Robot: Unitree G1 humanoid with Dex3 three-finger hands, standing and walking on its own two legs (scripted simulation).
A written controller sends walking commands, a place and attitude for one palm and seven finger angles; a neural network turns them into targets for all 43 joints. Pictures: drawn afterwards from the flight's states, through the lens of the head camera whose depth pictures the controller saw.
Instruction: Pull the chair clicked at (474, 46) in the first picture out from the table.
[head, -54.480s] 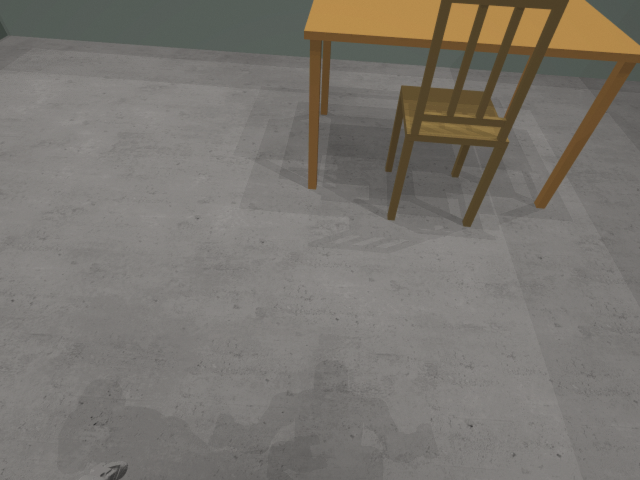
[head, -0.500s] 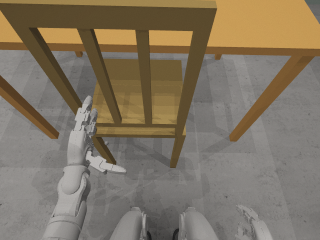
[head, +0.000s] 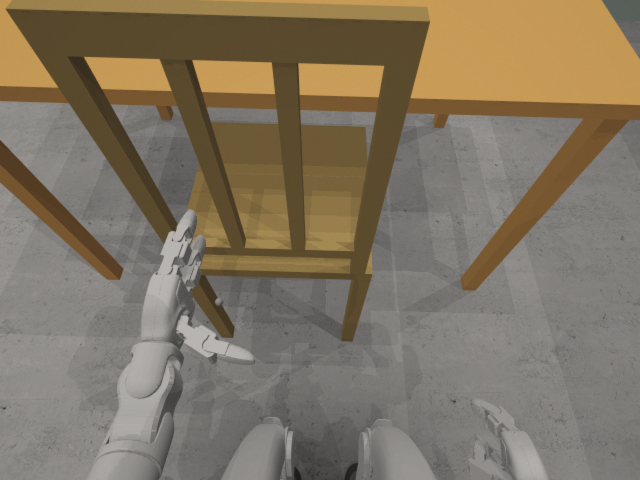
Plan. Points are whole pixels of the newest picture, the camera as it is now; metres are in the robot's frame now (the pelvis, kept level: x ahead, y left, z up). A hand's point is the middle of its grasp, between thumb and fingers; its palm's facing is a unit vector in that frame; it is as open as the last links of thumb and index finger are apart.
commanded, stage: aim the fingers beside a spindle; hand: left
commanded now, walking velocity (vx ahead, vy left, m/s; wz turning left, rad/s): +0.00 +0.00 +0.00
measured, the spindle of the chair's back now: (215, 176) +0.49 +0.16 +0.05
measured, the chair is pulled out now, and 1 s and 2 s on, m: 0.00 0.00 0.00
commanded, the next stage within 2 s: none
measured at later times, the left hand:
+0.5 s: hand (211, 298) +0.32 +0.14 +0.03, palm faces -0.01 -1.00 -0.02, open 16.9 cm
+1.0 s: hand (205, 295) +0.34 +0.16 +0.00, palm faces +0.00 -1.00 -0.01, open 16.9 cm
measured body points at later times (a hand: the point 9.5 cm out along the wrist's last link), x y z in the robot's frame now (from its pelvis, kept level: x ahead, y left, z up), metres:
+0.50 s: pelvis +0.00 +0.00 +0.00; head +0.11 +0.01 +0.44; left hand +0.32 +0.20 +0.03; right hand +0.15 -0.25 -0.10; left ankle +0.02 +0.08 -0.63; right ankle +0.02 -0.09 -0.63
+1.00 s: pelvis +0.00 +0.01 +0.00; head +0.11 +0.02 +0.43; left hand +0.33 +0.21 +0.00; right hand +0.15 -0.23 -0.11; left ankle +0.02 +0.08 -0.63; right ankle +0.02 -0.09 -0.63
